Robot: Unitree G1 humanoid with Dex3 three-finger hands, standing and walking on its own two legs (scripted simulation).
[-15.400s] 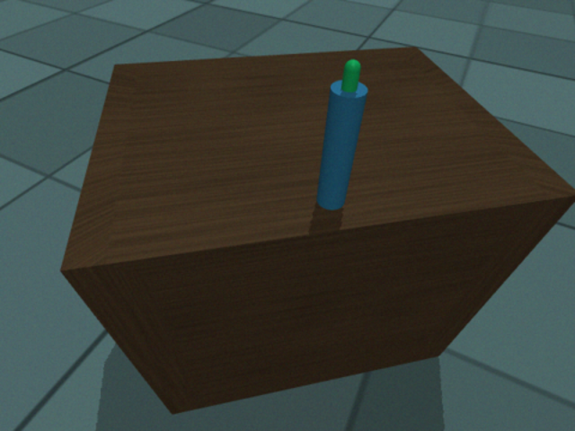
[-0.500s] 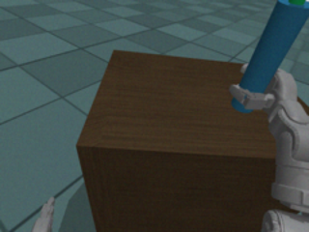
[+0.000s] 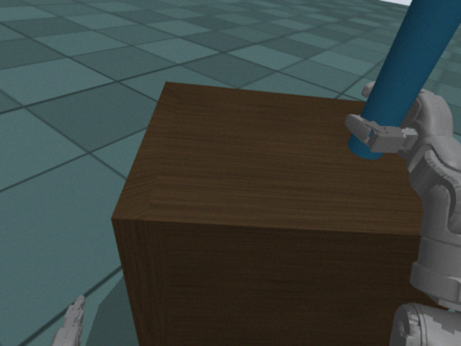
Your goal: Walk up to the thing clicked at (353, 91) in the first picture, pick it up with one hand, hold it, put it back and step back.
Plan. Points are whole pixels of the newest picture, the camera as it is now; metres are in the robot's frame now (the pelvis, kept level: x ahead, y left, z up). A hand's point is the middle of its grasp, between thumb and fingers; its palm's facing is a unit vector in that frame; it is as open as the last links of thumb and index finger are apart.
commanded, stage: hold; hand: right
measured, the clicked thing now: (407, 66) +0.34 -0.17 +0.39
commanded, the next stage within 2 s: none
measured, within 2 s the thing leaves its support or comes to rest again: neither
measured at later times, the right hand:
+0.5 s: hand (376, 114) +0.34 -0.16 +0.32, palm faces +0.10 +0.99 -0.03, open 7.9 cm
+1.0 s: hand (377, 116) +0.33 -0.16 +0.32, palm faces +0.11 +0.99 -0.02, open 7.9 cm
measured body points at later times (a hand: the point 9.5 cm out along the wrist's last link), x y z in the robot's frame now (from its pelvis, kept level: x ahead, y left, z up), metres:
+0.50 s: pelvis +0.00 +0.00 +0.00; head -0.05 +0.04 +0.44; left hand +0.17 +0.25 -0.08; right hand +0.33 -0.22 +0.32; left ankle +0.02 +0.12 -0.73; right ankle +0.02 -0.13 -0.73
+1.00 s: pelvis -0.01 +0.00 +0.00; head -0.06 +0.05 +0.44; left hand +0.17 +0.26 -0.08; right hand +0.32 -0.21 +0.33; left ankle +0.02 +0.12 -0.73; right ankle +0.02 -0.13 -0.73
